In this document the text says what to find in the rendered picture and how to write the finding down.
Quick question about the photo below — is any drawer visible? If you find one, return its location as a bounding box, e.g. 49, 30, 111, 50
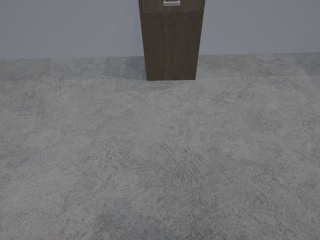
141, 0, 202, 12

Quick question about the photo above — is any cabinet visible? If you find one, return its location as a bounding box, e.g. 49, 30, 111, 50
138, 0, 206, 81

